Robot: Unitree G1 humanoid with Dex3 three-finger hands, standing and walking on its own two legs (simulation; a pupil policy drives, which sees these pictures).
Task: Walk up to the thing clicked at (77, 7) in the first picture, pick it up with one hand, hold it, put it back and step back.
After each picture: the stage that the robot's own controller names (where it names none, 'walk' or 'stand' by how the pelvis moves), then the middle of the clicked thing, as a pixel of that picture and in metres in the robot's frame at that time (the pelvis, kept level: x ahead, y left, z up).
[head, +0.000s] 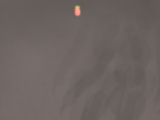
stand; (77, 10) +2.16 +0.10 -0.72
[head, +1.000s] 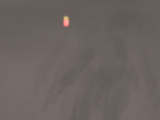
walk; (66, 21) +2.01 +0.16 -0.72
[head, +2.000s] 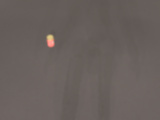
walk; (50, 40) +1.34 +0.29 -0.72
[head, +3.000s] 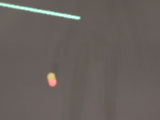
walk; (52, 79) +0.86 +0.28 -0.71
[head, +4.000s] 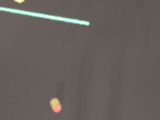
walk; (55, 105) +0.55 +0.27 -0.69
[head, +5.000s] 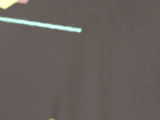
stand; out of the picture +0.38 +0.26 -0.71
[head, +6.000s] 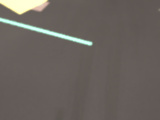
stand; out of the picture +0.34 +0.21 -0.72
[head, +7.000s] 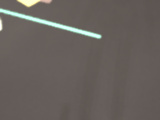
stand; out of the picture +0.32 +0.22 -0.70
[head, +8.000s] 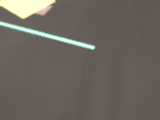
stand; out of the picture +0.29 +0.23 -0.72
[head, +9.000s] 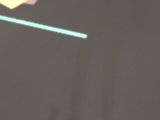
stand; out of the picture +0.31 +0.27 -0.70
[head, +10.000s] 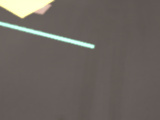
stand; out of the picture +0.27 +0.24 -0.72
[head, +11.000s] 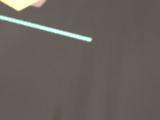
stand; out of the picture +0.31 +0.25 -0.72
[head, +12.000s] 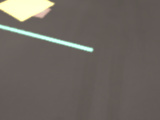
stand; out of the picture +0.29 +0.25 -0.72
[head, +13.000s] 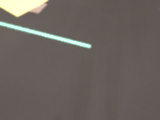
stand; out of the picture +0.27 +0.24 -0.72
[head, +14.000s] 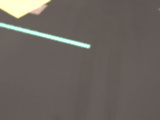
stand; out of the picture +0.29 +0.26 -0.72
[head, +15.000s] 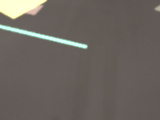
stand; out of the picture +0.28 +0.26 -0.72
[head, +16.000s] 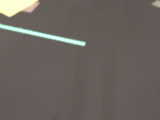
stand; out of the picture +0.27 +0.25 -0.72
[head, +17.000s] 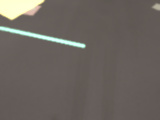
stand; out of the picture +0.29 +0.27 -0.72
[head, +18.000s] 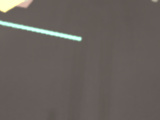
stand; out of the picture +0.28 +0.27 -0.72
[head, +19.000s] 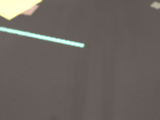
stand; out of the picture +0.27 +0.27 -0.72
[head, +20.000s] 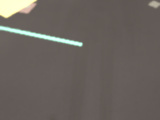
stand; out of the picture +0.27 +0.27 -0.72
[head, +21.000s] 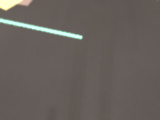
stand; out of the picture +0.29 +0.27 -0.71
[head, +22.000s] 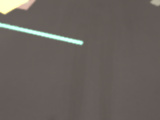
stand; out of the picture +0.24 +0.25 -0.71
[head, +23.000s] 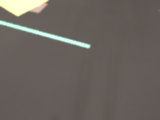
stand; out of the picture +0.28 +0.26 -0.72
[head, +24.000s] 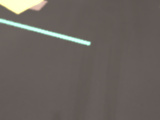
stand; out of the picture +0.29 +0.25 -0.72
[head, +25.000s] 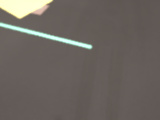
stand; out of the picture +0.28 +0.25 -0.72
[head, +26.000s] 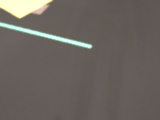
stand; out of the picture +0.29 +0.26 -0.72
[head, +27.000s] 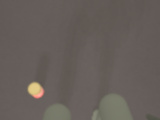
go down; (36, 90) +0.38 +0.22 -0.47
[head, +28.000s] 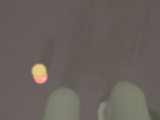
go down; (40, 74) +0.44 +0.19 -0.34
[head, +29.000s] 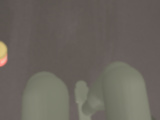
close in; out of the picture +0.44 +0.21 -0.26
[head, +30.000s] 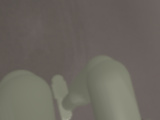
close; out of the picture +0.43 +0.24 -0.23
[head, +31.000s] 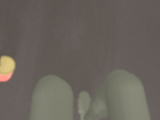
lift; (3, 69) +0.39 +0.23 -0.27
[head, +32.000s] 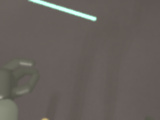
lift; out of the picture +0.33 +0.23 -0.60
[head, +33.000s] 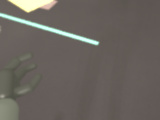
go down; out of the picture +0.30 +0.24 -0.68
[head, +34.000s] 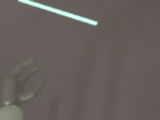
stand; out of the picture +0.31 +0.23 -0.64
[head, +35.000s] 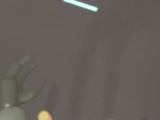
stand; (45, 118) +0.33 +0.23 -0.59
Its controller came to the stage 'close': yes
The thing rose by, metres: 0.00
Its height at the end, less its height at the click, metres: +0.00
